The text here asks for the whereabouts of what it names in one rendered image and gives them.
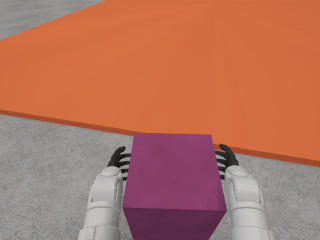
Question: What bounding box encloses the carton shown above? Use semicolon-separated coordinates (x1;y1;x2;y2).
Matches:
122;132;227;240

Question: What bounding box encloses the right robot hand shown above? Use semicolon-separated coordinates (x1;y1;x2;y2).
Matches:
215;144;239;180

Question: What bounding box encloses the robot left forearm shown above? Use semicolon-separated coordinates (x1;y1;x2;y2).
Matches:
77;166;123;240

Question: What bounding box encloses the left robot hand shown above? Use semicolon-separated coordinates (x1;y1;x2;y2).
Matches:
107;146;131;181

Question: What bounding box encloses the robot right forearm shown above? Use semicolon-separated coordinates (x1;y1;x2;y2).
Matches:
224;165;277;240

